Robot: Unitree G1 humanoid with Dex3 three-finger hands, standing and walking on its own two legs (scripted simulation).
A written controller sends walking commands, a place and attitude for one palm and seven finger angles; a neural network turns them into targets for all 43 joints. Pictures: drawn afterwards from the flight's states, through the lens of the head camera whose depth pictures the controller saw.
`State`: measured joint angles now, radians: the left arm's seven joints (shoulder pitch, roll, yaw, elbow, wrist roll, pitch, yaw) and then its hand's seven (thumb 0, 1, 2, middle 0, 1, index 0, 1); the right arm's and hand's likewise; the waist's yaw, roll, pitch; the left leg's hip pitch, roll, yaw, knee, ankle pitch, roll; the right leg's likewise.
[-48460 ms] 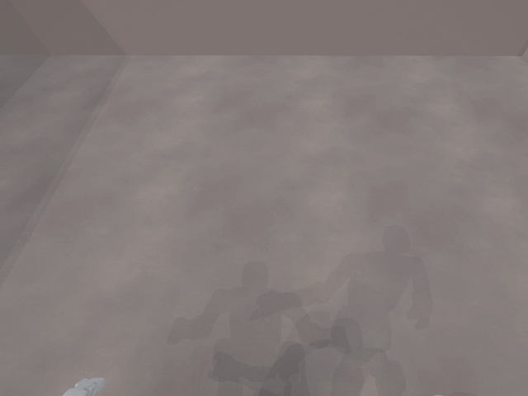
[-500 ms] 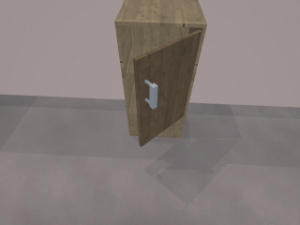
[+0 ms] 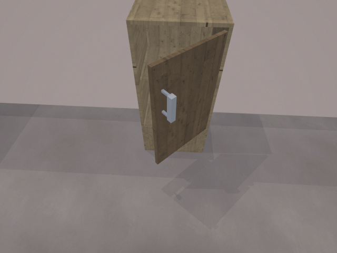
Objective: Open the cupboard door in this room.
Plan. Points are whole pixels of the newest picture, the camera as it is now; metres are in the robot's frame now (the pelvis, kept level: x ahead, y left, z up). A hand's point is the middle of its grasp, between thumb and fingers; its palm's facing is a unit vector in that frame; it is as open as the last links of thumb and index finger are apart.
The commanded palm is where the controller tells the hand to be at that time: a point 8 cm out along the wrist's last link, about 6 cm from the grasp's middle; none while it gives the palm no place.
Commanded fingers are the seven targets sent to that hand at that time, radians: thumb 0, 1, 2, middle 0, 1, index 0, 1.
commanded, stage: look to check the result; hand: left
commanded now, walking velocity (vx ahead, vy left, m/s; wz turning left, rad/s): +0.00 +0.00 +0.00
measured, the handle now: (167, 105) +0.61 +0.04 -0.05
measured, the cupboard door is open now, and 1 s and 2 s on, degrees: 44 44 44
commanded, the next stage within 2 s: walk to a spot facing it in 0.26 s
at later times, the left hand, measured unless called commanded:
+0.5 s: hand out of the picture +0.03 +0.20 -0.17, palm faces -0.01 -0.97 -0.24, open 7.4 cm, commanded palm none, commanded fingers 0.00 0.90 0.90 -0.20 -0.30 -0.20 -0.30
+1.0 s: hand out of the picture +0.07 +0.16 -0.17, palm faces -0.20 -0.94 -0.28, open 7.4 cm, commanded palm none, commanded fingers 0.00 0.90 0.90 -0.20 -0.30 -0.20 -0.30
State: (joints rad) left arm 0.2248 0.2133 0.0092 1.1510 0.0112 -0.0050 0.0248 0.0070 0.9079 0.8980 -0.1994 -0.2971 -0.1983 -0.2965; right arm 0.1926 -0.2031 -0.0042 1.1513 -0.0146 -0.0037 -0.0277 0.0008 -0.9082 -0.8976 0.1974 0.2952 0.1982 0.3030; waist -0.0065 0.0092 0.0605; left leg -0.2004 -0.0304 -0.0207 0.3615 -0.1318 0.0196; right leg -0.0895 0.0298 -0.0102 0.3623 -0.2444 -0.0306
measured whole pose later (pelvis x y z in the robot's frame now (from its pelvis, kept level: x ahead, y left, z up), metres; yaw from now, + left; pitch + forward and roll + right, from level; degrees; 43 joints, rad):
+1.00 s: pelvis -0.01 -0.03 +0.00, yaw -17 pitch +0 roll +3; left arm 0.26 0.19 0.08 0.98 0.03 0.04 0.02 0.01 0.91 0.90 -0.20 -0.30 -0.20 -0.30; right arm 0.13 -0.22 -0.07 0.96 -0.01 0.05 -0.04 0.00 -0.91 -0.90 0.20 0.30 0.20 0.30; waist 0.03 -0.01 0.10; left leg -0.45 0.02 0.00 1.02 -0.42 -0.05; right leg -0.24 0.08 0.12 0.50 -0.26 -0.08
